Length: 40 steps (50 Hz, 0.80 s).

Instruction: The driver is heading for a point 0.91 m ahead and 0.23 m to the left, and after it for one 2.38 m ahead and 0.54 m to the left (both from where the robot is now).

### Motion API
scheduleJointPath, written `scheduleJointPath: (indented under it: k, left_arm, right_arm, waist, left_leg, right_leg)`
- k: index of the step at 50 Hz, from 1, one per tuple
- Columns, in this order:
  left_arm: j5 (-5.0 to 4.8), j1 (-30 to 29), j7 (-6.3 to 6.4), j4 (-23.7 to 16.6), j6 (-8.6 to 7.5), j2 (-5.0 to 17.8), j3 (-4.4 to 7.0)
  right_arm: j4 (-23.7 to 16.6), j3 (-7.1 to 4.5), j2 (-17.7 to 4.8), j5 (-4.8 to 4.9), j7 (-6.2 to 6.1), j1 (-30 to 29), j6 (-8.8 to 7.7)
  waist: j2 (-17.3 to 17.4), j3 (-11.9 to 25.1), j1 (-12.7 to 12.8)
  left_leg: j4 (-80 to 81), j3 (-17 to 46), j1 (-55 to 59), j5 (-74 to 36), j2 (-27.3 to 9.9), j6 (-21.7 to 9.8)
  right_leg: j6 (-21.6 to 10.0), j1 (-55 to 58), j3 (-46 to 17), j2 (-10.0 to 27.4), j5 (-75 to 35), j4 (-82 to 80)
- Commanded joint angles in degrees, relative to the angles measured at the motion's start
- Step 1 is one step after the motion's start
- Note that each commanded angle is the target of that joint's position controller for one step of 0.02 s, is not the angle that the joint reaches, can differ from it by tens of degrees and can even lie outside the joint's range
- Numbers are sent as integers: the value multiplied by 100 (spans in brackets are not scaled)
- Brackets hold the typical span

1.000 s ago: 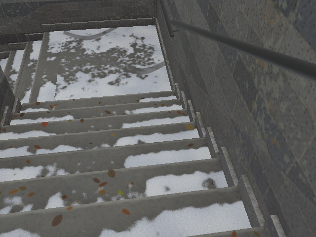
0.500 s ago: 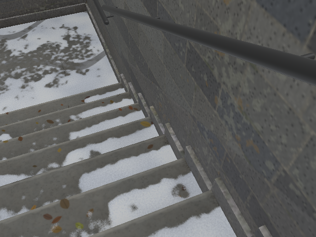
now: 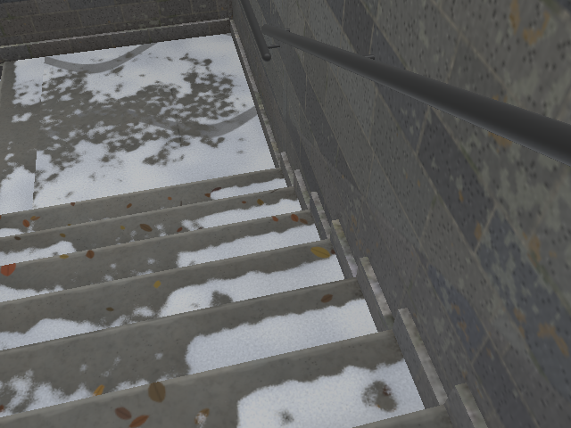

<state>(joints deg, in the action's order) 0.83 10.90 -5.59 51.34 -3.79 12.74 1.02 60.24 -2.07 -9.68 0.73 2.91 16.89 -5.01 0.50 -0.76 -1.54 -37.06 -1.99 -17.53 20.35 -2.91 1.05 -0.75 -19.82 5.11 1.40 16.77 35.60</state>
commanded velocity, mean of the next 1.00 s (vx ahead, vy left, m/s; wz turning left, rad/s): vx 0.08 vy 0.00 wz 0.00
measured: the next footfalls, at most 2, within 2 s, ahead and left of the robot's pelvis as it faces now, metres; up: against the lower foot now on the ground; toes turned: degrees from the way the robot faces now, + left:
left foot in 1.36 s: +0.37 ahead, +0.18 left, -0.15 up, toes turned +4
right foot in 1.82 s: +0.68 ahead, -0.04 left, -0.30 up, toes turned -6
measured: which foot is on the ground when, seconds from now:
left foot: down 0.00-0.92, up 0.94-1.00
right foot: down 0.00-1.00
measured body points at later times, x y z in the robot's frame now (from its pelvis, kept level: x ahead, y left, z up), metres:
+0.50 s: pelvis +0.02 +0.03 +0.00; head +0.04 +0.02 +0.45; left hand +0.08 +0.29 -0.14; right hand +0.09 -0.23 -0.14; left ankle -0.01 +0.13 -0.72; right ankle +0.02 -0.11 -0.72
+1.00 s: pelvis +0.08 +0.01 +0.00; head +0.09 +0.00 +0.45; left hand +0.10 +0.26 -0.14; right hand +0.07 -0.25 -0.16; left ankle -0.01 +0.13 -0.67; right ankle +0.04 -0.10 -0.72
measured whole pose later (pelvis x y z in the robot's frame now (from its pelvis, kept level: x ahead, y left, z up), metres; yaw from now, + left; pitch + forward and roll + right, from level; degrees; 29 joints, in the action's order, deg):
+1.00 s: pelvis +0.08 +0.01 +0.00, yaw +0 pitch +0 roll -1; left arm 5.7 17.0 -1.5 59.8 -7.1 11.0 4.1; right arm 60.6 -5.2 -13.2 -2.5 1.4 21.1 -5.0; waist 2.8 -1.0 0.5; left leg -60.3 4.8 -19.2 30.4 2.1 -6.6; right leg -3.5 -13.2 4.1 -0.7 23.5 36.6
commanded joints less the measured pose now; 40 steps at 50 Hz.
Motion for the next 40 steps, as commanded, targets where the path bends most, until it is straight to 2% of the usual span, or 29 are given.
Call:
scheduleJointPath:
  k: [1,2,5,6,8,10,12,16,21,22,34,35,36,37,38,39,40]
  left_arm:
    - [-71,235,25,-103,-16,494,195]
    - [-45,115,23,-162,-25,626,261]
    - [-60,100,38,-113,-13,592,316]
    - [-43,168,102,-28,-23,658,347]
    - [-39,110,147,14,-26,651,373]
    - [-19,166,161,145,-18,602,400]
    - [-22,76,179,207,-30,658,431]
    - [9,-45,179,306,-7,721,458]
    - [11,31,203,503,45,712,471]
    - [37,7,202,508,65,736,473]
    - [55,-15,214,764,139,710,449]
    - [81,100,236,805,151,835,499]
    - [152,163,292,805,156,1047,594]
    - [226,196,364,800,141,1126,651]
    - [299,218,438,792,107,1028,655]
    - [334,139,499,733,51,769,607]
    - [326,-49,541,642,-12,446,533]
  right_arm:
    - [-325,-173,-683,46,88,-238,-149]
    - [-341,-220,-792,35,117,-327,-146]
    - [-326,-280,-870,17,136,-319,-93]
    - [-376,-301,-870,-27,166,-360,-66]
    - [-420,-333,-911,-11,190,-523,-40]
    - [-340,-344,-906,39,187,-382,-34]
    - [-405,-362,-981,19,187,-531,-18]
    - [-413,-355,-1041,35,180,-590,55]
    - [-381,-359,-1123,36,195,-584,46]
    - [-382,-372,-1172,35,188,-582,46]
    - [-264,-338,-1119,56,176,-306,58]
    - [-224,-388,-1253,27,160,-161,66]
    - [-214,-477,-1454,-44,121,-63,67]
    - [-208,-532,-1507,-107,69,31,56]
    - [-184,-541,-1409,-163,-4,195,33]
    - [-110,-520,-1244,-200,-77,453,1]
    - [-6,-480,-1088,-213,-154,787,-37]
  waist:
    - [137,219,138]
    - [175,317,127]
    - [127,348,47]
    - [110,302,8]
    - [101,231,17]
    - [46,195,-18]
    - [14,227,-9]
    - [-110,169,-19]
    - [-99,98,32]
    - [-70,118,59]
    - [-218,-75,83]
    - [-179,-91,68]
    - [-91,-273,29]
    - [-28,-530,-7]
    - [16,-721,-59]
    - [134,-783,-163]
    - [362,-751,-324]
  left_leg:
    - [790,88,-2,-1711,-68,-153]
    - [718,71,73,-1999,-22,-164]
    - [647,61,345,-2320,54,-236]
    - [788,106,453,-2464,59,-284]
    - [824,115,619,-2511,104,-313]
    - [837,96,856,-2569,174,-299]
    - [822,78,977,-2658,215,-302]
    - [858,-2,999,-2485,328,-309]
    - [947,-6,981,-2331,377,-346]
    - [960,25,985,-2286,385,-357]
    - [1090,13,876,-1762,471,-410]
    - [1219,55,864,-1052,447,-507]
    - [1397,219,717,202,350,-726]
    - [1573,511,502,1385,145,-958]
    - [1684,829,401,2046,-90,-1200]
    - [1781,1213,554,2259,-378,-1446]
    - [1941,1693,932,2220,-740,-1695]
  right_leg:
    - [-48,538,11,140,-985,-489]
    - [-46,555,38,113,-1206,-386]
    - [1,372,92,139,-1272,-278]
    - [22,298,129,144,-1048,-297]
    - [88,160,139,165,-879,-300]
    - [106,-2,147,169,-826,-298]
    - [141,-48,152,201,-840,-275]
    - [172,29,153,211,-922,-317]
    - [204,137,164,247,-786,-372]
    - [217,156,175,259,-724,-355]
    - [214,277,192,313,-611,-527]
    - [167,287,217,289,113,-575]
    - [58,167,199,268,1165,-567]
    - [-97,-3,74,325,1825,-581]
    - [-271,-150,-46,365,2096,-521]
    - [-372,-332,-99,346,1945,-331]
    - [-391,-615,-93,247,1484,43]
Keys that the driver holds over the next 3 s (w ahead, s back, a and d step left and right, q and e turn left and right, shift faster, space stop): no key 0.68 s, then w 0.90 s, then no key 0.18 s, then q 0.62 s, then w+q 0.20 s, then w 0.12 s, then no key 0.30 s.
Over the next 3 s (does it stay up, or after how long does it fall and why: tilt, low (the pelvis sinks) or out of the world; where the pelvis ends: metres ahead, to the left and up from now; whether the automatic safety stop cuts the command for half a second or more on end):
stays up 0.81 0.15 -0.43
